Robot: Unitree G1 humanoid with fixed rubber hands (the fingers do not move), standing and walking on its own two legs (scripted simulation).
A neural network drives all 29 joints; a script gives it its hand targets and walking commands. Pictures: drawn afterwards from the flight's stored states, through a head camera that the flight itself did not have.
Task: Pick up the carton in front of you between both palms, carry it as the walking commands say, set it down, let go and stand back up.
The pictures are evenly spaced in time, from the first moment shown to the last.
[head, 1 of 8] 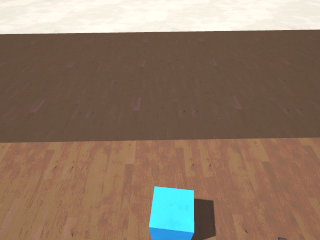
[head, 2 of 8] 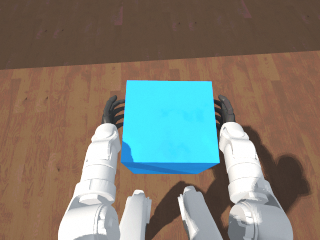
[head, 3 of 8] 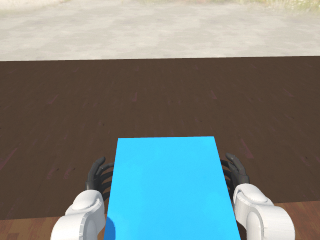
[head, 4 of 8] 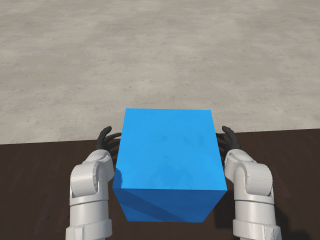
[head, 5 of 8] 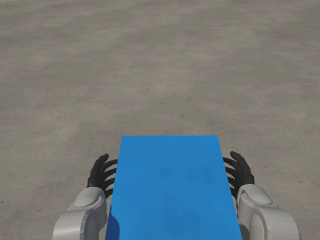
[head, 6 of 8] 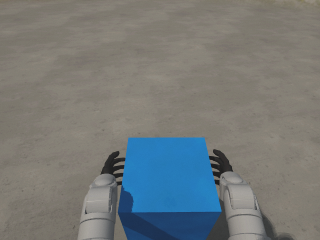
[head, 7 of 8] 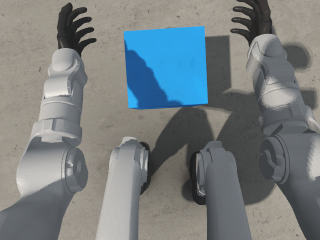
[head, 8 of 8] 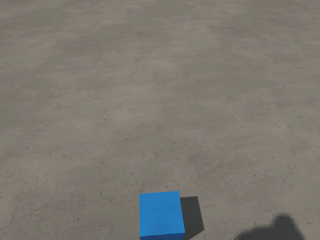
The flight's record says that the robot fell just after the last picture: no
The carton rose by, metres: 0.69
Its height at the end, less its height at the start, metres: -0.37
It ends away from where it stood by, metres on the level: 5.75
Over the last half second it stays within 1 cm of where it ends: yes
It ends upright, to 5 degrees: yes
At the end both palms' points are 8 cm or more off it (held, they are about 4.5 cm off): yes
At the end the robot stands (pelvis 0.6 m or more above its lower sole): yes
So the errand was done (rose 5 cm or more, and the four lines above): yes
